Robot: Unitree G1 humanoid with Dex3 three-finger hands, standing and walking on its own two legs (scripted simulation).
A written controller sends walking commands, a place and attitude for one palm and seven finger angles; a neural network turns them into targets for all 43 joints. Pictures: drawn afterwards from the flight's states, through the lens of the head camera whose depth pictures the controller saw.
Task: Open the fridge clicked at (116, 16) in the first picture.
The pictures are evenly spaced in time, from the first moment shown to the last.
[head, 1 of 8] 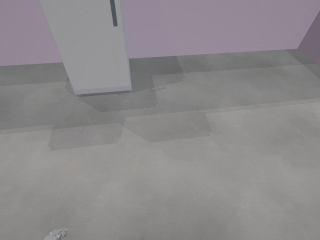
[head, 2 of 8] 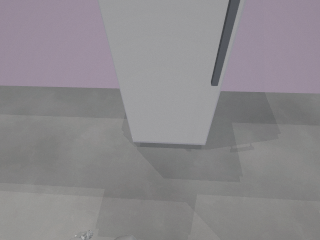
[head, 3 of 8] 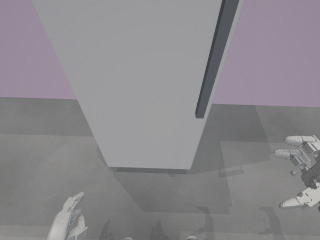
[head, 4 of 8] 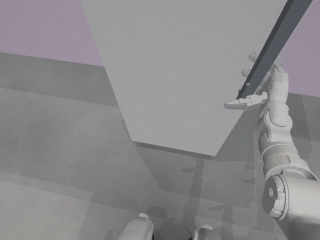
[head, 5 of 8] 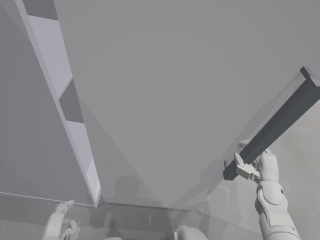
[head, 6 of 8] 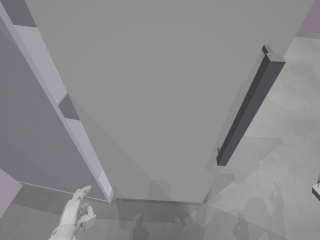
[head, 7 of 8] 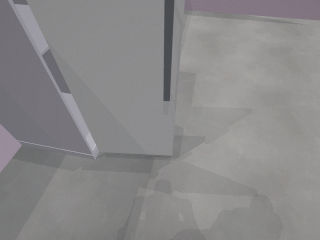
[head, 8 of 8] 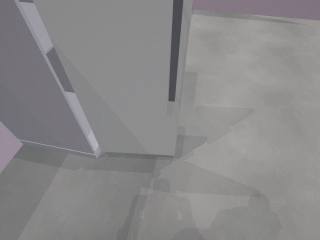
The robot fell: no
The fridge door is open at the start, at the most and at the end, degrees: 0 88 81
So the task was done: yes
